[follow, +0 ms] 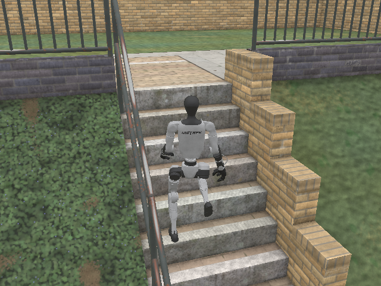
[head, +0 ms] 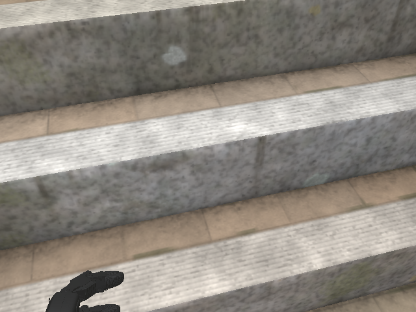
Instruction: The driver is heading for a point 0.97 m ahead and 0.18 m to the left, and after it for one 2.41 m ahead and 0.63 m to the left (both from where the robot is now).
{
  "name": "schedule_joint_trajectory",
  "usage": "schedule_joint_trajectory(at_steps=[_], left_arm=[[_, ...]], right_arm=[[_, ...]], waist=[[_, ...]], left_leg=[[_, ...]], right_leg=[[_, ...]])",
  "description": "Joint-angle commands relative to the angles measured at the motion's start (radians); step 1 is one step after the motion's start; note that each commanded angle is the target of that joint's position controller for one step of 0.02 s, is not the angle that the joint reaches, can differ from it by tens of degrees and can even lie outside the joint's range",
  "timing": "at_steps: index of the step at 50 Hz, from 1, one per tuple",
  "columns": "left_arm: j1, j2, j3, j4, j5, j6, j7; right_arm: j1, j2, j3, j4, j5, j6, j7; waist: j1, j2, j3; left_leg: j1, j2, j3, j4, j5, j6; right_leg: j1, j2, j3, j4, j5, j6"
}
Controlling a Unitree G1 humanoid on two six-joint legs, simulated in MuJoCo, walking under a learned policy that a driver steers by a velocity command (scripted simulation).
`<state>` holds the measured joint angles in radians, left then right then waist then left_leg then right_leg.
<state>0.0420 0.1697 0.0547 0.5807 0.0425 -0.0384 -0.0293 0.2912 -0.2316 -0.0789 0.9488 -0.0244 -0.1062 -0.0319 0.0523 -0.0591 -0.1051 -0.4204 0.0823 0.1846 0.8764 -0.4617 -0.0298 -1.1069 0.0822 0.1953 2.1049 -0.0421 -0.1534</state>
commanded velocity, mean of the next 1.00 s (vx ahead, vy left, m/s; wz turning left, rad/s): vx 1.00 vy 0.00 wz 0.40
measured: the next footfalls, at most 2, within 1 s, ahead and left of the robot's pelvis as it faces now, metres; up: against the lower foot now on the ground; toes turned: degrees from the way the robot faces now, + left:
right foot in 0.26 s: +0.38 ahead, -0.23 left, +0.21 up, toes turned -10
left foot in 0.76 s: +0.53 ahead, -0.12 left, +0.42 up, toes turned +10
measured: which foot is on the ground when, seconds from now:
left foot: down 0.00-0.30, up 0.32-0.74, down 0.76-1.00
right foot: up 0.00-0.24, down 0.26-0.76, up 0.78-1.00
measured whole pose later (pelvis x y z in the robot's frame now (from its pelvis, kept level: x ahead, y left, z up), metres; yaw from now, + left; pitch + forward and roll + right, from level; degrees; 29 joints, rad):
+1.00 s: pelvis +0.59 -0.13 +0.45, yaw +24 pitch +5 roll +1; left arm -0.18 0.04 -0.08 0.39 0.12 -0.13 0.00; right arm 0.53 -0.23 -0.06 0.90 -0.03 -0.09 -0.05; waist -0.12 0.04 -0.11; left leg -0.25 -0.27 -0.16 0.62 -0.41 0.20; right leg -1.09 -0.01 0.08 2.20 -0.39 -0.05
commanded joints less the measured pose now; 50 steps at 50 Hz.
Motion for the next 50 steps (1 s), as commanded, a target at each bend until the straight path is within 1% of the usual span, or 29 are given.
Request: schedule_joint_trajectory(at_steps=[1,5,9,10,11,12,13,14,15,16,17,19,20,21,23,28,31,33,34,36,37,38,39,40,41,42,45,47,50], left_arm=[[-0.015,0.004,-0.019,-0.077,-0.019,0.040,0.016],[-0.282,-0.038,-0.027,-0.171,-0.017,0.007,0.054],[-0.419,-0.037,-0.059,-0.294,-0.006,0.036,0.024],[-0.302,-0.064,-0.093,-0.261,-0.020,0.051,-0.003],[-0.242,-0.038,-0.082,-0.233,-0.036,0.050,-0.011],[0.028,0.032,-0.035,-0.133,-0.032,0.047,-0.007],[0.343,0.086,0.007,-0.090,-0.036,0.061,0.015],[0.413,0.180,0.047,-0.080,-0.023,0.058,0.031],[0.393,0.289,0.083,-0.054,0.008,0.041,0.058],[0.383,0.333,0.110,-0.018,-0.020,0.042,0.052],[0.248,0.323,0.097,0.006,-0.038,0.014,0.037],[0.111,0.171,0.061,0.144,-0.034,-0.022,0.025],[0.161,0.077,0.031,0.227,-0.025,-0.043,0.018],[0.156,-0.003,0.012,0.266,-0.017,-0.060,0.009],[0.190,-0.058,-0.016,0.306,0.001,-0.080,0.012],[0.268,-0.012,-0.041,0.444,-0.015,-0.139,-0.016],[0.463,0.099,-0.033,0.471,-0.053,-0.125,0.048],[0.452,0.101,-0.039,0.453,-0.082,-0.107,0.079],[0.350,0.162,-0.029,0.389,-0.098,-0.099,0.105],[0.197,0.317,0.016,0.276,-0.142,-0.115,0.124],[0.156,0.342,0.033,0.219,-0.154,-0.102,0.091],[0.152,0.295,0.032,0.191,-0.118,-0.094,0.059],[0.151,0.201,0.025,0.166,-0.057,-0.083,0.019],[0.022,0.036,-0.019,0.043,-0.001,-0.078,-0.023],[-0.058,-0.025,-0.047,-0.103,0.066,-0.104,-0.029],[-0.140,-0.051,-0.060,-0.169,0.078,-0.114,-0.022],[-0.142,-0.095,-0.120,-0.196,0.086,-0.128,0.027],[-0.183,-0.070,-0.123,-0.210,0.090,-0.105,0.036],[-0.341,-0.092,-0.136,-0.298,0.067,-0.079,0.038]], right_arm=[[-0.164,-0.071,0.005,-0.088,0.000,-0.092,0.018],[0.108,-0.131,-0.018,0.014,-0.016,-0.119,0.014],[0.232,-0.099,-0.004,0.078,0.004,-0.087,-0.022],[0.101,-0.104,0.002,0.041,0.050,-0.073,-0.012],[0.047,-0.119,0.000,0.007,0.073,-0.072,0.001],[0.054,-0.204,-0.003,-0.022,0.085,-0.092,0.012],[0.022,-0.339,-0.047,-0.038,0.071,-0.106,0.035],[0.003,-0.348,-0.070,-0.073,0.105,-0.129,0.064],[-0.008,-0.216,-0.049,-0.151,0.104,-0.133,0.108],[-0.104,-0.130,-0.056,-0.197,0.044,-0.126,0.130],[-0.073,0.070,-0.019,-0.266,-0.011,-0.107,0.087],[-0.182,0.153,0.020,-0.370,-0.034,-0.071,0.057],[-0.171,0.269,0.074,-0.388,-0.044,-0.053,0.039],[-0.104,0.244,0.082,-0.359,-0.045,-0.045,0.038],[-0.119,0.177,0.075,-0.339,0.011,0.000,0.025],[-0.365,0.214,0.115,-0.408,0.068,0.062,-0.016],[-0.458,0.146,0.113,-0.392,0.090,0.103,-0.004],[-0.322,0.104,0.087,-0.316,0.069,0.094,0.016],[-0.153,0.083,0.088,-0.267,0.077,0.090,0.011],[0.087,-0.009,0.067,-0.241,0.026,0.117,-0.010],[0.133,-0.071,0.043,-0.225,0.029,0.115,-0.014],[0.127,-0.099,0.031,-0.240,0.041,0.112,-0.001],[-0.033,-0.080,0.007,-0.277,0.049,0.113,0.015],[-0.215,-0.103,-0.005,-0.301,0.051,0.115,0.012],[-0.255,-0.045,0.016,-0.333,0.041,0.092,0.004],[-0.187,-0.032,0.018,-0.288,0.025,0.071,-0.009],[0.113,-0.039,0.014,-0.138,-0.019,0.011,-0.012],[0.146,-0.051,0.012,-0.131,0.002,-0.014,-0.025],[0.272,-0.087,-0.002,-0.086,-0.010,-0.026,-0.026]], waist=[[0.064,0.058,0.246],[-0.056,0.092,0.282],[-0.100,0.118,0.194],[-0.043,0.116,0.147],[-0.033,0.124,0.068],[0.051,0.180,-0.163],[0.189,0.328,-0.379],[0.237,0.326,-0.473],[0.177,-0.006,-0.462],[0.190,-0.166,-0.502],[0.079,-0.204,-0.474],[-0.053,-0.051,-0.182],[-0.125,-0.054,-0.056],[-0.154,-0.013,0.000],[-0.159,0.020,0.091],[-0.181,0.108,0.273],[-0.088,0.038,0.153],[-0.156,0.044,0.028],[-0.256,-0.020,-0.092],[-0.348,-0.088,-0.238],[-0.323,-0.086,-0.280],[-0.280,-0.052,-0.266],[-0.219,0.037,-0.152],[-0.163,0.282,0.039],[-0.107,0.148,0.050],[-0.099,0.043,0.106],[-0.103,-0.075,0.238],[-0.121,-0.133,0.220],[-0.150,0.010,0.127]], left_leg=[[-0.139,0.215,-0.243,-0.630,-0.023,0.183],[0.467,0.320,-0.248,-0.793,0.049,0.213],[0.542,0.270,-0.067,-1.034,0.184,0.195],[0.322,0.195,0.065,-1.112,0.406,0.202],[0.183,0.168,0.058,-1.069,0.764,0.251],[0.212,0.219,0.035,-0.787,1.700,0.287],[0.352,0.258,-0.019,-0.484,2.047,0.257],[0.297,0.212,-0.108,-0.199,1.906,0.208],[-0.083,0.031,-0.189,0.236,1.263,0.126],[-0.200,-0.164,-0.330,0.734,0.464,0.112],[-0.407,-0.205,-0.597,1.136,0.490,0.092],[-0.567,-0.124,-0.440,1.336,0.669,0.152],[-0.663,-0.100,-0.420,1.435,0.637,0.180],[-0.697,-0.085,-0.385,1.443,0.607,0.192],[-0.759,-0.093,-0.364,1.470,0.507,0.166],[-0.951,-0.147,-0.243,1.451,0.337,0.227],[-0.769,-0.188,-0.006,1.163,0.352,0.243],[-0.569,-0.221,0.082,1.017,0.205,0.266],[-0.352,-0.235,0.108,0.946,0.196,0.266],[-0.118,-0.208,0.110,0.686,-0.082,0.251],[-0.014,-0.249,0.069,0.490,-0.209,0.232],[0.065,-0.284,-0.039,0.170,-0.287,0.223],[0.063,-0.291,-0.224,-0.048,-0.200,0.297],[0.032,-0.183,-0.748,-0.210,-0.046,0.472],[-0.011,-0.111,-1.117,-0.456,-0.050,0.497],[-0.048,-0.052,-1.211,-0.584,-0.134,0.455],[0.190,-0.115,-0.960,-0.489,0.357,0.350],[0.259,-0.108,-0.849,-0.457,0.628,0.306],[0.311,-0.052,-0.783,-0.515,0.688,0.351]], right_leg=[[-0.092,-0.034,-0.006,-0.082,-0.058,0.023],[-0.637,-0.064,0.034,0.155,-0.476,-0.015],[-0.407,-0.175,-0.197,-0.255,-0.488,-0.024],[-0.022,-0.207,-0.350,-0.568,-0.462,-0.051],[0.381,-0.167,-0.399,-0.800,-0.367,-0.051],[0.762,-0.026,-0.462,-0.704,-0.396,-0.016],[0.945,0.016,-0.376,-0.818,-0.453,-0.010],[1.079,0.020,-0.184,-1.019,-0.452,-0.011],[1.189,-0.251,0.436,-1.399,-0.889,-0.053],[1.117,-0.323,0.742,-1.774,-1.145,0.038],[1.101,-0.385,0.707,-1.764,-1.192,0.144],[0.801,-0.381,0.488,-1.635,-0.889,0.144],[0.721,-0.360,0.286,-1.577,-0.652,0.117],[0.660,-0.359,0.150,-1.591,-0.510,0.100],[0.597,-0.408,0.030,-1.729,-0.331,0.096],[0.596,-0.291,-0.377,-1.943,-0.131,0.198],[0.734,-0.305,-0.477,-2.186,0.155,0.134],[0.931,-0.245,-0.644,-2.030,0.980,0.151],[0.942,-0.272,-0.650,-1.898,1.547,0.144],[1.081,-0.398,-0.565,-1.584,2.110,0.010],[1.088,-0.402,-0.517,-1.373,2.074,-0.047],[1.058,-0.411,-0.455,-1.142,1.702,-0.091],[0.889,-0.319,-0.402,-0.830,0.825,-0.062],[0.334,-0.080,-0.252,-0.301,0.018,0.053],[0.133,0.013,-0.067,0.033,-0.062,0.089],[0.025,0.005,-0.044,0.181,-0.083,0.107],[-0.243,-0.047,-0.130,0.187,-0.207,0.094],[-0.274,-0.081,-0.147,0.145,-0.286,0.115],[-0.318,-0.079,-0.153,0.184,-0.573,0.089]])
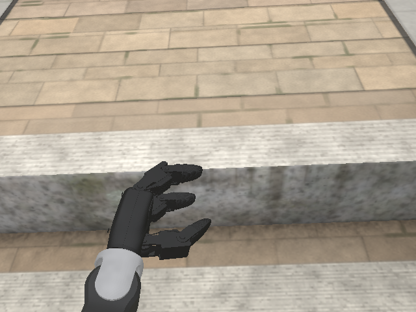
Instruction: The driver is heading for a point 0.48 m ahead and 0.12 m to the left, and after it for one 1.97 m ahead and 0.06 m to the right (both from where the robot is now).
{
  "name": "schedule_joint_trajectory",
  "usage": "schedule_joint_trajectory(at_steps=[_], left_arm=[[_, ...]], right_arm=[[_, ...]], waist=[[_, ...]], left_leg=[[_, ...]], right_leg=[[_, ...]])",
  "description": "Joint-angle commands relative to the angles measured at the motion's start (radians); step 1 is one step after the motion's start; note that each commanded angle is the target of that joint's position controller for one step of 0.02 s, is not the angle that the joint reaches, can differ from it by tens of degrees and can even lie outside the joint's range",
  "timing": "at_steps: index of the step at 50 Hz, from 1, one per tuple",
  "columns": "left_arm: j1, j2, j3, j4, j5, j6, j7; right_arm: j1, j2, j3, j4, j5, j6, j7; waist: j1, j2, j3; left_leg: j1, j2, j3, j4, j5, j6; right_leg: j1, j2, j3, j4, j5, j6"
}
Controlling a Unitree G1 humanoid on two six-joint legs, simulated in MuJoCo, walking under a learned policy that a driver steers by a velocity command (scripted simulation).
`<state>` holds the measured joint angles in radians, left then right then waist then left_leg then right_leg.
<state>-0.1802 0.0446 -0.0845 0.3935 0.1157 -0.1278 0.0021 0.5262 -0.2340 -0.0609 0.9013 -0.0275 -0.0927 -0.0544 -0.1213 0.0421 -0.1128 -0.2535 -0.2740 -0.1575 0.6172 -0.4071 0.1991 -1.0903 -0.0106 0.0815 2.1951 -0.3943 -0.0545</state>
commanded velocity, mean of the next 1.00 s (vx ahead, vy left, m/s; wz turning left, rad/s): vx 0.67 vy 0.04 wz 0.44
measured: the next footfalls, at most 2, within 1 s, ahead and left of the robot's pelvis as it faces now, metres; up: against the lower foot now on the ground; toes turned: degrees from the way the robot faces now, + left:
right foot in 0.14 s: +0.23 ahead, -0.17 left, +0.21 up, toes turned +8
left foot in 0.64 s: +0.43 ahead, +0.39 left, +0.42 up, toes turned +39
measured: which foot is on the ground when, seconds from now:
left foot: down 0.00-0.14, up 0.16-0.62, down 0.64-1.00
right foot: up 0.00-0.12, down 0.14-0.70, up 0.72-1.00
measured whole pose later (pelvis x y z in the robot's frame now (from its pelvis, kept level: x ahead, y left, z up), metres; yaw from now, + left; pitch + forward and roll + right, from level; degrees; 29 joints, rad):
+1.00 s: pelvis +0.40 +0.30 +0.42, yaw +23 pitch +2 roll +1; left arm 0.18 0.29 0.05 0.76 -0.01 -0.01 -0.09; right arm 0.34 -0.27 -0.02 0.89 -0.10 -0.05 0.04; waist -0.07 0.01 0.02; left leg -0.39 0.03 0.28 0.68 -0.34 0.12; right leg -1.14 0.11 0.08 2.22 -0.26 -0.06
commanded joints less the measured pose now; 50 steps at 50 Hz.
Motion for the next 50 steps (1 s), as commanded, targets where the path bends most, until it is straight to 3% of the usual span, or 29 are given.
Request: schedule_joint_trajectory(at_steps=[1,3,4,5,6,7,8,9,10,11,14,19,26,29,31,32,33,34,35,36,37,38,40,43,44,45,46,48,50], left_arm=[[-0.148,0.027,0.006,-0.131,-0.004,0.016,0.010],[-0.297,0.010,-0.011,-0.212,-0.011,0.030,0.018],[-0.161,0.034,-0.019,-0.163,-0.051,0.037,0.012],[-0.028,0.075,0.022,-0.076,-0.109,0.043,0.024],[0.297,0.179,0.093,-0.016,-0.138,0.062,0.056],[0.433,0.294,0.149,0.083,-0.127,0.043,0.055],[0.405,0.367,0.175,0.144,-0.127,0.038,0.052],[0.418,0.309,0.176,0.156,-0.129,0.067,0.067],[0.290,0.227,0.162,0.199,-0.133,0.071,0.074],[0.216,0.147,0.144,0.228,-0.126,0.072,0.083],[0.267,0.054,0.120,0.419,-0.070,0.041,0.047],[0.312,0.210,0.157,0.474,-0.055,-0.028,0.020],[0.571,0.332,0.180,0.515,-0.033,-0.068,0.028],[0.709,0.346,0.178,0.579,-0.030,-0.031,0.043],[0.681,0.323,0.176,0.600,-0.067,0.014,0.047],[0.612,0.359,0.177,0.562,-0.111,0.036,0.037],[0.809,0.488,0.225,0.583,-0.145,0.033,0.037],[0.671,0.526,0.220,0.487,-0.175,-0.011,-0.009],[0.530,0.526,0.231,0.369,-0.227,-0.027,-0.033],[0.841,0.405,0.148,0.561,0.031,-0.035,-0.297],[0.682,0.456,0.225,0.608,-0.096,-0.003,-0.254],[0.424,0.228,0.196,0.345,-0.172,-0.012,-0.092],[0.337,0.193,0.170,0.327,-0.096,0.024,-0.033],[0.260,0.153,0.137,0.230,-0.051,0.085,-0.008],[0.338,0.149,0.135,0.244,-0.082,0.100,0.012],[0.383,0.220,0.121,0.264,-0.172,0.109,-0.041],[0.383,0.237,0.132,0.264,-0.192,0.092,-0.052],[0.442,0.242,0.136,0.299,-0.128,0.069,-0.104],[0.497,0.279,0.129,0.351,-0.137,0.072,-0.146]], right_arm=[[0.083,-0.102,-0.032,-0.033,-0.015,-0.046,-0.007],[0.128,-0.118,-0.050,-0.017,0.004,-0.032,-0.012],[-0.095,-0.101,-0.046,-0.097,0.049,-0.015,-0.011],[-0.086,-0.133,-0.051,-0.115,0.082,-0.030,0.005],[-0.248,-0.263,-0.103,-0.160,0.071,-0.081,0.036],[-0.301,-0.261,-0.118,-0.177,0.084,-0.114,0.071],[-0.287,-0.101,-0.068,-0.220,0.062,-0.122,0.100],[-0.377,-0.048,-0.038,-0.266,-0.020,-0.116,0.101],[-0.397,0.000,-0.043,-0.287,-0.039,-0.090,0.097],[-0.379,0.033,-0.029,-0.292,-0.051,-0.057,0.088],[-0.371,0.137,0.031,-0.356,-0.036,0.028,0.089],[-0.481,0.025,0.014,-0.437,0.024,0.080,0.083],[-0.721,-0.030,-0.024,-0.526,0.002,0.134,0.051],[-0.948,0.082,0.045,-0.624,-0.009,0.091,0.040],[-1.011,0.143,0.101,-0.711,-0.003,0.068,0.065],[-0.809,0.092,0.096,-0.611,0.032,0.049,0.107],[-0.404,0.069,0.045,-0.476,0.056,0.118,0.128],[-0.129,-0.093,-0.016,-0.400,0.060,0.123,0.112],[-0.114,-0.187,-0.060,-0.414,0.024,0.134,0.102],[0.218,-0.171,0.016,-0.185,0.094,0.205,0.120],[0.272,-0.216,-0.025,-0.064,-0.006,0.177,0.116],[-0.172,-0.298,-0.084,-0.193,0.040,0.062,0.046],[-0.233,-0.147,-0.035,-0.128,0.012,0.035,-0.006],[-0.236,0.021,0.012,-0.160,-0.034,0.033,-0.027],[-0.274,0.076,0.027,-0.150,-0.049,0.025,-0.008],[-0.269,0.147,0.079,-0.128,-0.043,0.011,0.090],[-0.333,0.129,0.081,-0.114,-0.091,0.001,0.119],[-0.579,-0.026,0.064,-0.176,-0.089,0.004,0.122],[-0.745,-0.104,0.069,-0.223,-0.071,0.013,0.089]], waist=[[0.015,-0.062,0.109],[0.003,-0.087,0.101],[0.126,-0.137,-0.023],[0.167,-0.073,-0.182],[0.357,0.098,-0.328],[0.378,-0.067,-0.498],[0.279,-0.477,-0.682],[0.275,-0.455,-0.651],[0.182,-0.339,-0.436],[0.111,-0.170,-0.183],[0.001,-0.016,0.086],[-0.030,-0.100,0.192],[0.093,-0.104,0.268],[0.205,-0.132,0.332],[0.199,-0.157,0.317],[0.119,-0.063,0.094],[0.038,-0.225,-0.150],[-0.158,-0.201,-0.371],[-0.175,-0.053,-0.598],[-0.133,0.036,-1.184],[-0.249,-0.059,-0.699],[0.014,0.168,-0.377],[0.029,0.053,-0.132],[0.094,-0.101,0.045],[0.138,-0.080,0.086],[0.112,0.142,0.068],[0.151,-0.018,0.037],[0.251,-0.141,0.051],[0.289,-0.124,-0.015]], left_leg=[[0.211,0.326,-0.409,-0.256,0.682,0.138],[0.118,0.311,-0.325,-0.418,0.726,0.104],[-0.286,0.248,-0.142,-0.500,1.193,0.077],[-0.397,0.270,-0.165,-0.360,1.763,0.094],[-0.376,0.321,-0.251,-0.054,2.168,0.067],[-0.448,0.235,-0.262,0.337,1.939,0.025],[-0.561,0.040,-0.230,0.753,0.536,-0.057],[-0.541,0.089,-0.147,1.054,0.430,-0.094],[-0.657,0.134,-0.076,1.167,0.496,-0.081],[-0.751,0.172,-0.011,1.231,0.527,-0.067],[-0.864,0.224,-0.013,1.512,0.322,-0.044],[-0.857,0.301,-0.009,1.281,0.250,-0.056],[-1.248,0.323,0.061,1.410,-0.098,-0.027],[-1.533,0.379,0.136,1.278,-0.349,-0.010],[-1.140,0.413,0.264,0.847,-0.291,0.022],[-0.421,0.317,0.411,0.461,0.093,-0.010],[0.097,0.112,0.506,0.519,0.019,-0.021],[0.454,0.203,0.218,0.423,0.266,0.077],[0.603,0.405,-0.095,0.126,0.502,0.109],[1.048,0.729,-0.868,0.142,0.786,0.308],[0.640,0.616,-0.682,0.007,0.805,0.131],[0.415,0.575,-0.234,0.138,0.748,0.039],[0.171,0.465,-0.054,0.226,0.415,-0.026],[-0.023,0.537,-0.109,-0.020,0.306,-0.013],[-0.087,0.567,-0.092,-0.060,0.341,0.003],[-0.209,0.761,-0.279,-0.063,0.906,0.166],[-0.182,0.744,-0.120,-0.114,0.982,0.178],[-0.384,0.612,0.149,-0.223,0.598,0.115],[-0.484,0.509,0.342,-0.292,0.260,0.015]], right_leg=[[-0.392,0.007,-0.034,0.143,-0.307,-0.025],[-0.179,-0.022,-0.070,-0.319,-0.347,-0.055],[0.563,0.041,-0.174,-0.851,-0.327,-0.072],[0.980,0.110,-0.255,-0.807,-0.180,-0.038],[1.192,0.068,-0.129,-0.884,-0.151,-0.057],[1.406,-0.047,0.093,-1.102,-0.288,-0.106],[1.503,-0.302,0.585,-1.421,-0.352,-0.217],[1.305,-0.305,0.691,-1.560,-0.516,-0.151],[1.147,-0.276,0.582,-1.537,-0.588,-0.119],[0.933,-0.281,0.471,-1.518,-0.496,-0.105],[0.631,-0.280,0.241,-1.629,-0.295,-0.051],[0.621,-0.338,-0.065,-1.965,-0.097,-0.037],[1.251,-0.402,-0.337,-2.117,0.208,-0.016],[1.495,-0.404,-0.360,-2.185,0.464,-0.011],[1.320,-0.323,-0.448,-2.292,0.841,-0.026],[1.042,-0.261,-0.421,-2.179,1.203,-0.102],[1.011,-0.382,-0.274,-1.814,2.138,-0.088],[0.818,-0.260,-0.210,-1.441,2.156,0.033],[0.777,-0.128,-0.153,-1.042,1.214,0.144],[0.427,-0.114,0.176,-0.511,0.242,0.017],[0.432,0.063,0.303,-0.279,0.435,-0.036],[0.374,0.011,0.029,-0.233,0.159,0.088],[0.290,-0.034,-0.026,-0.261,0.034,0.064],[0.246,-0.051,-0.020,-0.289,-0.006,0.050],[0.245,-0.048,0.002,-0.302,-0.005,0.052],[0.086,-0.007,0.200,-0.030,0.116,-0.027],[0.067,0.035,0.206,-0.027,0.139,-0.034],[0.166,0.086,0.136,0.100,0.211,-0.029],[0.238,0.119,0.027,0.348,0.149,-0.008]])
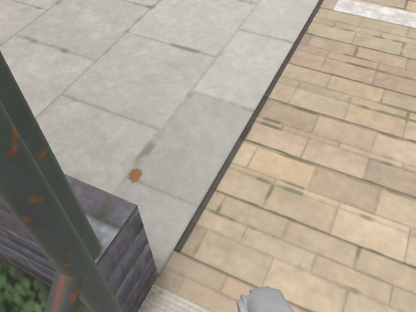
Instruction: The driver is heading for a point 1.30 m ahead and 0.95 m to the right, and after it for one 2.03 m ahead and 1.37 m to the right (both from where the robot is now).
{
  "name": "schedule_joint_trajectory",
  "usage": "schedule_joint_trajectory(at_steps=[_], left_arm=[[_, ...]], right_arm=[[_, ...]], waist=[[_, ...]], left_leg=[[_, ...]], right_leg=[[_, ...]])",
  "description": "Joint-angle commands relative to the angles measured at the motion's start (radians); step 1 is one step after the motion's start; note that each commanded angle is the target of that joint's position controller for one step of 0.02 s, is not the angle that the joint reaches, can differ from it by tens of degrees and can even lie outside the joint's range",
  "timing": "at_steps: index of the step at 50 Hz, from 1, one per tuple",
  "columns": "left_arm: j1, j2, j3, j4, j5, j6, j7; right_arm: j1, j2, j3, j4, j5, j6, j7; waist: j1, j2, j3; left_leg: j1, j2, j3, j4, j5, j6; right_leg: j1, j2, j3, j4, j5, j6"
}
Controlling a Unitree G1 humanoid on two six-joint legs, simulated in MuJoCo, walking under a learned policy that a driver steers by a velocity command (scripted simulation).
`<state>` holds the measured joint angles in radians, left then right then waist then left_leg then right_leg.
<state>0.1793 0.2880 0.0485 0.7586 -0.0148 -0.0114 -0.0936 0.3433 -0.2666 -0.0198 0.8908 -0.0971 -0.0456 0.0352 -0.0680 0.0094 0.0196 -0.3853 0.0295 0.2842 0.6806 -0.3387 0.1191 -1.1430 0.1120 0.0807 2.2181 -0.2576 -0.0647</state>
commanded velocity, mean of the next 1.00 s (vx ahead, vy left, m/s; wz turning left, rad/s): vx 0.09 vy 0.00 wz -0.93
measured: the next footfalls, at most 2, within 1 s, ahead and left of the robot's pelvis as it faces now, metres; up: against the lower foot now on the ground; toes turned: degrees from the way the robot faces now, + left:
right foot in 0.48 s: +0.06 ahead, -0.12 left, +0.00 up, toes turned -14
left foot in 0.88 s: +0.16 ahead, +0.09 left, +0.00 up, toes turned -47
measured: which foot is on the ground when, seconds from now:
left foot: down 0.00-0.54, up 0.56-0.86, down 0.88-1.00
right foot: up 0.00-0.46, down 0.48-0.88, up 0.90-1.00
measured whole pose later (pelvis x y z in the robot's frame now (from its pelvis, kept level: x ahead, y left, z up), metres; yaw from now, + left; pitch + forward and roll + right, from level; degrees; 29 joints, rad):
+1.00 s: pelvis +0.13 -0.02 -0.01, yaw -50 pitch +10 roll +0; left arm 0.23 0.29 0.01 0.72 0.05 0.02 -0.13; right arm 0.36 -0.28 -0.06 0.97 -0.08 0.01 0.06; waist -0.03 -0.06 -0.26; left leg -0.33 -0.02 0.07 0.69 -0.53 0.07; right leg -0.99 0.21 0.19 2.07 -0.29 -0.16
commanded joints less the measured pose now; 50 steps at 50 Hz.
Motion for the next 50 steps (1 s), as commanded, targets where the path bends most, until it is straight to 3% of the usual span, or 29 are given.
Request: schedule_joint_trajectory(at_steps=[1,2,4,6,12,16,17,21,24,25,26,27,28,29,30,32,34,36,37,39,42,43,44,45,46,47,48,49,50], left_arm=[[0.126,0.081,0.008,-0.015,-0.014,-0.037,-0.049],[0.087,0.134,0.014,-0.033,0.002,-0.033,-0.031],[-0.015,0.125,-0.006,-0.089,0.025,-0.019,0.005],[-0.021,0.096,-0.010,-0.089,0.037,-0.021,0.035],[0.118,0.131,0.019,-0.037,0.028,-0.013,0.031],[0.166,0.051,-0.003,-0.051,0.038,-0.014,0.016],[0.224,0.010,-0.020,-0.044,0.036,0.006,-0.003],[0.356,-0.052,-0.046,-0.041,0.041,0.023,-0.024],[0.444,-0.072,-0.037,0.003,0.022,-0.015,-0.012],[0.337,0.027,-0.015,0.013,-0.021,-0.040,0.018],[0.369,0.013,-0.006,-0.002,-0.022,-0.043,0.031],[0.548,-0.077,-0.032,0.055,0.047,-0.032,0.022],[0.643,-0.002,-0.029,0.128,0.078,-0.024,0.033],[0.666,0.100,-0.019,0.126,0.114,-0.007,0.032],[0.677,0.171,0.015,0.131,0.123,0.001,0.039],[0.450,0.083,-0.003,0.061,0.063,-0.021,0.036],[0.238,-0.018,-0.044,-0.007,0.015,-0.042,0.035],[0.135,0.021,-0.036,-0.069,0.022,-0.059,0.038],[0.155,0.039,-0.035,-0.101,0.002,-0.078,0.045],[0.075,0.049,-0.030,-0.153,-0.007,-0.091,0.053],[-0.059,0.060,-0.016,-0.213,0.039,-0.026,0.012],[-0.067,0.052,-0.016,-0.208,0.032,0.001,-0.001],[0.029,0.005,-0.019,-0.183,0.037,0.028,-0.020],[0.218,-0.120,-0.049,-0.142,0.039,0.032,-0.060],[0.399,-0.112,-0.057,-0.085,0.078,0.029,-0.079],[0.353,-0.050,-0.066,-0.022,0.084,0.021,-0.085],[0.121,-0.061,-0.072,-0.064,0.077,0.025,-0.075],[-0.062,-0.034,-0.062,-0.111,0.061,0.037,-0.048],[-0.109,-0.077,-0.075,-0.100,0.065,0.021,-0.012]], right_arm=[[-0.574,-0.092,0.032,-0.230,0.021,-0.038,-0.009],[-0.505,-0.111,0.039,-0.231,0.035,-0.045,-0.009],[-0.292,-0.142,0.030,-0.203,0.047,-0.075,-0.003],[-0.175,-0.139,0.008,-0.156,0.012,-0.092,0.020],[-0.442,-0.114,0.035,-0.244,-0.024,-0.064,0.045],[-0.518,-0.164,-0.008,-0.231,-0.015,-0.062,0.025],[-0.561,-0.187,-0.034,-0.215,-0.034,-0.045,0.010],[-0.597,-0.233,-0.078,-0.170,-0.046,-0.038,-0.004],[-0.654,-0.181,-0.074,-0.170,-0.026,-0.016,-0.019],[-0.508,-0.155,-0.073,-0.167,-0.010,-0.009,-0.034],[-0.519,-0.187,-0.084,-0.148,-0.012,0.021,-0.024],[-0.588,-0.180,-0.091,-0.147,-0.006,0.052,0.009],[-0.682,-0.043,-0.071,-0.244,-0.005,0.052,0.023],[-0.690,-0.070,-0.082,-0.257,-0.004,0.038,0.030],[-0.687,-0.056,-0.064,-0.247,0.011,0.010,0.036],[-0.603,-0.080,-0.061,-0.236,0.029,-0.041,0.003],[-0.621,-0.063,-0.051,-0.241,0.002,-0.048,-0.051],[-0.558,-0.105,-0.057,-0.264,0.011,-0.037,-0.078],[-0.569,-0.138,-0.064,-0.295,-0.010,-0.038,-0.097],[-0.486,-0.043,-0.051,-0.283,0.002,-0.013,-0.074],[-0.073,-0.026,-0.084,-0.113,0.000,0.052,-0.056],[0.005,-0.019,-0.086,-0.070,-0.008,0.066,-0.053],[0.059,-0.006,-0.077,-0.010,-0.007,0.069,-0.039],[0.051,-0.083,-0.090,0.002,0.013,0.043,-0.020],[0.021,-0.183,-0.097,-0.062,-0.020,0.041,-0.003],[-0.117,-0.143,-0.084,-0.054,0.013,0.036,0.027],[-0.134,-0.008,-0.024,-0.016,0.040,0.034,0.056],[-0.071,0.123,0.041,0.029,0.020,0.043,0.073],[0.020,0.185,0.070,0.092,0.011,0.022,0.053]], waist=[[0.213,-0.113,-0.136],[0.169,-0.110,-0.152],[0.059,-0.071,-0.168],[0.021,0.008,-0.125],[0.128,0.009,-0.153],[0.179,-0.008,-0.137],[0.206,-0.033,-0.122],[0.237,0.033,-0.130],[0.229,0.017,-0.123],[0.128,-0.126,-0.119],[0.178,-0.099,-0.111],[0.271,-0.050,-0.167],[0.221,-0.242,-0.149],[0.227,-0.097,-0.243],[0.295,-0.118,-0.295],[0.224,-0.201,-0.250],[0.142,-0.001,-0.182],[0.107,-0.042,-0.211],[0.115,-0.050,-0.211],[0.058,-0.050,-0.196],[-0.042,-0.088,-0.123],[-0.076,-0.023,-0.082],[-0.018,0.059,-0.130],[0.100,0.169,-0.211],[0.134,0.206,-0.267],[0.145,0.145,-0.091],[0.117,0.057,-0.021],[0.084,-0.095,-0.029],[0.051,-0.086,-0.011]], left_leg=[[-0.309,0.194,-0.070,-0.359,0.106,0.073],[-0.162,0.192,-0.063,-0.344,0.138,0.065],[0.282,0.259,-0.081,-0.306,0.474,0.133],[0.496,0.299,-0.088,-0.294,0.570,0.161],[0.325,0.332,-0.004,-0.334,0.606,0.181],[0.461,0.330,0.072,-0.343,0.583,0.132],[0.473,0.318,0.107,-0.354,0.622,0.111],[0.490,0.482,0.044,-0.298,0.835,0.178],[0.521,0.358,0.129,-0.111,0.728,0.095],[0.463,0.204,0.165,-0.044,0.811,0.032],[0.383,0.160,0.143,0.014,0.712,0.027],[0.297,0.203,0.130,0.186,0.523,0.044],[-0.064,0.059,0.105,0.399,-0.085,-0.004],[-0.350,-0.014,-0.074,0.622,-0.311,-0.062],[-0.458,-0.044,-0.233,0.870,-0.316,-0.078],[-0.558,-0.060,-0.438,1.045,-0.252,-0.106],[-0.518,-0.059,-0.454,0.999,-0.145,-0.120],[-0.403,-0.075,-0.416,0.943,-0.176,-0.156],[-0.322,-0.048,-0.407,0.800,-0.296,-0.203],[-0.079,-0.043,-0.289,0.512,-0.217,-0.263],[0.426,-0.037,-0.310,0.104,0.054,-0.270],[0.459,-0.063,-0.281,-0.137,0.031,-0.249],[0.487,-0.026,-0.339,-0.267,0.102,-0.172],[0.550,0.231,-0.682,-0.178,0.363,0.151],[0.587,0.499,-1.128,-0.278,0.577,0.435],[0.426,0.616,-1.220,-0.344,0.113,0.454],[0.363,0.506,-1.032,-0.382,-0.182,0.344],[0.374,0.393,-0.851,-0.374,-0.144,0.259],[0.403,0.358,-0.759,-0.397,-0.083,0.215]], right_leg=[[0.244,0.010,0.028,0.366,0.012,0.034],[0.171,-0.001,0.026,0.322,0.041,0.077],[-0.075,-0.040,0.089,0.197,0.096,0.131],[-0.203,-0.043,0.111,0.044,0.009,0.125],[0.063,-0.048,0.052,-0.050,0.116,0.107],[0.179,-0.145,-0.022,-0.597,-0.014,0.119],[0.254,-0.169,-0.053,-0.822,-0.079,0.116],[0.416,-0.175,-0.048,-1.068,-0.117,0.063],[0.551,-0.083,-0.141,-1.499,0.028,0.039],[0.567,-0.004,-0.123,-1.529,0.157,-0.036],[0.664,-0.009,-0.070,-1.627,0.352,-0.076],[0.841,-0.025,-0.026,-1.770,0.476,-0.075],[1.034,-0.105,0.278,-1.697,0.875,-0.158],[1.263,-0.182,0.504,-1.703,0.929,-0.225],[1.255,-0.233,0.506,-1.712,0.741,-0.259],[1.057,-0.261,0.664,-1.773,0.302,-0.274],[0.850,-0.183,0.661,-1.766,0.165,-0.225],[0.787,-0.159,0.611,-1.783,0.339,-0.249],[0.797,-0.174,0.586,-1.795,0.464,-0.226],[0.651,-0.091,0.469,-1.810,0.505,-0.169],[0.278,-0.030,0.609,-1.827,-0.048,-0.212],[0.314,0.001,0.604,-1.733,-0.113,-0.233],[0.344,0.076,0.541,-1.487,-0.129,-0.199],[0.153,0.193,0.319,-1.002,-0.130,-0.066],[-0.068,0.191,0.285,-0.453,-0.234,-0.017],[-0.328,-0.004,0.189,-0.017,-0.123,-0.027],[-0.527,-0.010,0.128,0.296,-0.074,-0.097],[-0.589,0.011,0.118,0.263,0.005,-0.140],[-0.622,-0.023,0.149,0.243,0.034,-0.170]])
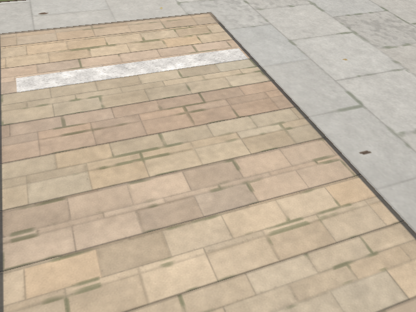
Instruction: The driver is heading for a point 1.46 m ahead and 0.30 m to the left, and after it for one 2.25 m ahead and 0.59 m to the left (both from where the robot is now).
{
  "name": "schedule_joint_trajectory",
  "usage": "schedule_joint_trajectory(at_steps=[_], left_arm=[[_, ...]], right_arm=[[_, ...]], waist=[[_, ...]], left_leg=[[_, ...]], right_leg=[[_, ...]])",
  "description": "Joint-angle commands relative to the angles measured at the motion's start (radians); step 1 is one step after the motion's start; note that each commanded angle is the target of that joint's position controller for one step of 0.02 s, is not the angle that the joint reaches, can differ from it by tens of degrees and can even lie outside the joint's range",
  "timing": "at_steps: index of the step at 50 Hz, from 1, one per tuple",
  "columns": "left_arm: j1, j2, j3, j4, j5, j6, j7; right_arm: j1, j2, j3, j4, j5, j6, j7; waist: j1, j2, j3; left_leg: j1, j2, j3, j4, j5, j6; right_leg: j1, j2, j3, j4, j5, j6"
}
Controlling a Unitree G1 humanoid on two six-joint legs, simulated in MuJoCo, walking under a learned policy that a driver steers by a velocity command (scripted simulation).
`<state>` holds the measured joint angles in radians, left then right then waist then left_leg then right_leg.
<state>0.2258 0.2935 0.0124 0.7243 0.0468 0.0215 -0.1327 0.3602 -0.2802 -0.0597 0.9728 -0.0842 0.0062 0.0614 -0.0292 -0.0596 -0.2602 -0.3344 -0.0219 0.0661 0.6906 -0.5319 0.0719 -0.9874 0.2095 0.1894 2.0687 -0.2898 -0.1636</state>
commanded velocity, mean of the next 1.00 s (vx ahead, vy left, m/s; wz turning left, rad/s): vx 0.77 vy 0.00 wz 0.37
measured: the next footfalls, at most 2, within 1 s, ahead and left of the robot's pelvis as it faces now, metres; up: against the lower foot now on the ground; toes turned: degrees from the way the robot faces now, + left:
right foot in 0.26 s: +0.27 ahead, -0.19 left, +0.21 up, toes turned -18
left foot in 0.74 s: +0.66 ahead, +0.06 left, +0.21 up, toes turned +14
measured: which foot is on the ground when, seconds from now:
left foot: down 0.00-0.26, up 0.28-0.72, down 0.74-1.00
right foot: up 0.00-0.24, down 0.26-0.74, up 0.76-1.00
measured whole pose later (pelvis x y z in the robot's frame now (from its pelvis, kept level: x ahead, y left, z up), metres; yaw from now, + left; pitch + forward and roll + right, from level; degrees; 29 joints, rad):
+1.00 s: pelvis +0.67 +0.04 +0.24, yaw +24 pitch +3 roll -1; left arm -0.06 0.23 0.03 0.53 0.01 -0.13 0.03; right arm 0.40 -0.23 -0.06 0.74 0.02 -0.03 -0.02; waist -0.08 -0.03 0.07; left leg -0.21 -0.18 -0.13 0.46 -0.27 0.16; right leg -0.77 -0.04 0.14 0.96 -0.18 0.07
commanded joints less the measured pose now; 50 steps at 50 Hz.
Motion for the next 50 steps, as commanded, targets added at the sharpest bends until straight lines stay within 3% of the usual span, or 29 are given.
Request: schedule_joint_trajectory(at_steps=[1,3,6,8,9,10,11,12,13,14,15,16,18,20,22,24,25,30,33,35,36,37,38,39,41,42,43,47,50], left_arm=[[-0.421,-0.162,-0.031,-0.258,0.026,-0.064,0.097],[-0.472,-0.154,-0.030,-0.307,-0.009,-0.061,0.113],[-0.577,-0.173,-0.038,-0.396,-0.041,-0.039,0.120],[-0.627,-0.158,-0.048,-0.403,-0.049,-0.018,0.094],[-0.593,-0.220,-0.076,-0.446,-0.053,-0.029,0.075],[-0.536,-0.217,-0.071,-0.365,-0.053,-0.034,0.055],[-0.396,-0.244,-0.077,-0.331,-0.065,-0.035,0.063],[-0.146,-0.184,-0.040,-0.297,-0.059,-0.024,0.082],[0.127,-0.052,0.018,-0.254,-0.006,-0.004,0.118],[0.282,0.096,0.077,-0.196,0.030,-0.010,0.136],[0.272,0.196,0.125,-0.182,0.025,-0.022,0.137],[0.108,0.186,0.134,-0.161,0.012,-0.038,0.122],[0.022,0.092,0.117,-0.026,-0.023,-0.090,0.127],[-0.018,-0.132,0.046,0.095,-0.005,-0.116,0.122],[-0.126,-0.197,0.019,0.104,0.020,-0.149,0.098],[-0.211,-0.094,0.030,0.135,0.005,-0.171,0.108],[-0.179,-0.039,0.043,0.140,-0.006,-0.180,0.115],[-0.033,0.114,0.089,0.139,-0.020,-0.180,0.145],[0.068,0.165,0.100,0.122,-0.009,-0.143,0.139],[0.077,0.194,0.113,0.109,0.004,-0.089,0.137],[0.065,0.188,0.113,0.080,-0.005,-0.065,0.135],[0.013,0.118,0.094,0.043,0.006,-0.071,0.132],[0.071,-0.033,0.066,-0.079,-0.008,-0.083,0.118],[0.042,0.006,0.054,-0.136,0.005,-0.119,0.127],[-0.074,0.053,0.047,-0.146,-0.011,-0.157,0.132],[-0.177,0.059,0.059,-0.202,-0.079,-0.193,0.149],[-0.164,0.063,0.062,-0.209,-0.086,-0.196,0.156],[-0.253,0.064,0.064,-0.248,-0.036,-0.165,0.176],[-0.331,-0.014,0.040,-0.260,-0.035,-0.163,0.164]], right_arm=[[0.136,0.104,0.030,-0.001,0.070,-0.136,-0.044],[0.066,0.097,0.042,0.033,0.065,-0.178,-0.062],[0.138,0.023,0.028,0.055,0.103,-0.191,-0.071],[0.340,0.052,0.043,0.118,0.125,-0.149,-0.100],[0.369,0.052,0.043,0.123,0.143,-0.132,-0.124],[0.330,0.098,0.065,0.087,0.160,-0.122,-0.121],[0.415,-0.017,0.053,0.090,0.146,-0.143,-0.107],[0.357,-0.188,0.004,0.039,0.119,-0.157,-0.099],[0.171,-0.287,-0.036,-0.048,0.125,-0.174,-0.083],[0.081,-0.279,-0.048,-0.135,0.167,-0.200,-0.038],[-0.006,-0.151,-0.053,-0.209,0.136,-0.228,-0.005],[-0.088,-0.010,-0.051,-0.257,0.125,-0.235,-0.010],[-0.197,0.140,-0.020,-0.386,0.088,-0.190,-0.053],[-0.063,0.226,0.029,-0.406,0.072,-0.118,-0.052],[0.019,0.169,0.016,-0.353,0.115,-0.037,-0.071],[-0.110,0.103,0.006,-0.423,0.107,-0.004,-0.065],[-0.118,0.050,-0.006,-0.421,0.087,0.003,-0.048],[-0.108,0.004,-0.011,-0.370,0.086,0.021,0.009],[-0.178,-0.042,-0.028,-0.387,0.086,0.003,-0.001],[-0.022,-0.120,-0.061,-0.344,0.092,-0.004,-0.027],[0.150,-0.152,-0.084,-0.282,0.079,-0.013,-0.044],[0.194,-0.192,-0.103,-0.245,0.054,-0.021,-0.062],[0.041,-0.312,-0.122,-0.266,0.044,-0.020,-0.058],[0.039,-0.348,-0.130,-0.317,0.068,-0.030,-0.047],[0.034,-0.267,-0.106,-0.290,0.070,-0.054,-0.051],[0.032,-0.138,-0.062,-0.319,0.104,-0.082,-0.022],[-0.026,-0.133,-0.052,-0.323,0.106,-0.098,-0.021],[-0.080,-0.127,-0.048,-0.340,0.113,-0.086,-0.076],[-0.026,-0.146,-0.064,-0.308,0.109,-0.025,-0.128]], waist=[[-0.036,0.052,0.477],[0.046,0.039,0.575],[0.027,0.099,0.545],[-0.061,0.096,0.426],[-0.041,0.220,0.386],[-0.012,0.092,0.261],[0.022,0.189,0.102],[0.150,0.363,-0.068],[0.343,0.411,-0.247],[0.394,0.266,-0.343],[0.359,0.123,-0.359],[0.291,0.092,-0.252],[0.157,0.205,0.047],[-0.035,0.140,0.285],[-0.122,0.045,0.416],[-0.176,0.001,0.514],[-0.170,0.032,0.489],[-0.093,0.039,0.303],[-0.058,-0.060,0.243],[-0.123,-0.127,0.192],[-0.189,-0.078,0.146],[-0.185,0.009,0.229],[0.027,0.382,0.212],[0.008,0.241,0.068],[0.003,-0.006,0.166],[-0.011,-0.067,0.143],[0.042,-0.052,0.160],[0.066,-0.048,0.282],[0.007,0.093,0.165]], left_leg=[[0.266,0.346,-0.332,-0.527,-0.002,0.067],[0.032,0.313,-0.226,-0.609,-0.026,0.027],[0.040,0.269,-0.099,-0.763,0.032,0.009],[0.147,0.253,-0.032,-0.894,0.420,0.069],[0.213,0.260,0.016,-0.947,0.611,0.082],[0.109,0.207,0.092,-0.833,1.167,0.077],[0.077,0.285,0.074,-0.612,2.037,0.074],[0.204,0.330,0.028,-0.363,2.382,0.098],[0.155,0.352,-0.022,-0.019,2.495,0.114],[-0.115,0.210,-0.065,0.353,2.124,0.105],[-0.239,-0.021,-0.149,0.808,0.868,0.079],[-0.442,-0.068,-0.257,1.314,0.576,0.070],[-0.666,0.050,-0.220,1.482,0.460,0.073],[-0.679,0.122,-0.279,1.437,0.305,0.074],[-0.626,0.121,-0.243,1.196,0.203,0.052],[-0.464,0.130,-0.196,0.856,0.384,0.036],[-0.385,0.129,-0.124,0.688,0.465,0.034],[-0.272,0.117,0.049,0.319,0.557,0.100],[-0.207,0.050,0.186,0.129,0.424,0.100],[-0.055,-0.021,0.188,0.054,0.235,0.130],[0.144,-0.081,0.152,-0.101,0.201,0.155],[0.305,-0.032,-0.048,-0.050,0.201,0.176],[0.526,0.158,-0.594,-0.234,0.319,0.309],[0.577,0.228,-0.819,-0.370,0.483,0.333],[0.387,0.232,-0.663,-0.356,0.724,0.291],[0.310,0.236,-0.681,-0.380,0.615,0.298],[0.231,0.221,-0.643,-0.375,0.628,0.287],[0.032,0.067,-0.412,-0.366,0.909,0.191],[-0.007,-0.073,-0.306,-0.271,0.966,0.059]], right_leg=[[-0.674,-0.153,-0.007,0.304,-0.124,0.000],[-0.577,-0.167,-0.018,0.178,-0.097,0.028],[-0.558,-0.197,-0.175,-0.004,-0.152,0.014],[-0.368,-0.214,-0.414,-0.227,-0.206,-0.007],[-0.163,-0.302,-0.415,-0.457,-0.247,-0.044],[0.249,-0.187,-0.547,-0.638,-0.231,-0.036],[0.611,-0.077,-0.559,-0.608,-0.278,-0.026],[0.768,-0.062,-0.445,-0.690,-0.349,-0.025],[1.007,-0.123,-0.219,-0.781,-0.363,-0.062],[1.213,-0.295,0.171,-1.019,-0.673,-0.117],[1.172,-0.493,0.603,-1.398,-0.869,-0.159],[1.048,-0.579,0.750,-1.574,-0.704,-0.172],[0.873,-0.603,0.519,-1.592,-0.462,-0.129],[0.573,-0.582,0.235,-1.594,-0.232,-0.012],[0.384,-0.582,-0.046,-1.752,-0.258,0.038],[0.183,-0.517,-0.284,-1.950,-0.140,0.101],[0.228,-0.457,-0.378,-2.007,-0.092,0.110],[0.822,-0.356,-0.531,-2.031,0.136,0.073],[1.149,-0.429,-0.535,-1.857,0.806,0.079],[1.214,-0.480,-0.518,-1.555,1.110,0.086],[1.140,-0.468,-0.503,-1.242,1.077,0.094],[0.807,-0.397,-0.427,-0.884,0.659,0.131],[0.278,-0.153,-0.357,-0.488,-0.163,0.219],[0.205,-0.183,-0.146,-0.394,-0.144,0.212],[0.225,-0.257,-0.115,-0.474,-0.047,0.187],[0.262,-0.235,-0.048,-0.466,-0.087,0.194],[0.276,-0.266,-0.027,-0.513,-0.075,0.196],[0.278,-0.259,-0.103,-0.943,-0.014,0.228],[0.494,-0.106,-0.186,-1.381,0.300,0.255]])
Velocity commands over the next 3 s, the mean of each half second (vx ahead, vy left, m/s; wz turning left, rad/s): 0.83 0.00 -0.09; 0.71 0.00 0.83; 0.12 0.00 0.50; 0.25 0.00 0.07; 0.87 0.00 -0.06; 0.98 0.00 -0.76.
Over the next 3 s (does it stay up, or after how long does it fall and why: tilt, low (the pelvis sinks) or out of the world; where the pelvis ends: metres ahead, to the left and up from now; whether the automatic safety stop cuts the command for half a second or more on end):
stays up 1.58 0.50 0.19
